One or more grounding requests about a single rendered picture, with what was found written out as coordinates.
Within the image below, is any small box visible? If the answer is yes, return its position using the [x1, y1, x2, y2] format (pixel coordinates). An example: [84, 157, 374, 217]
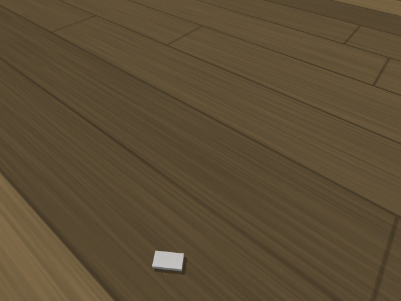
[152, 251, 184, 272]

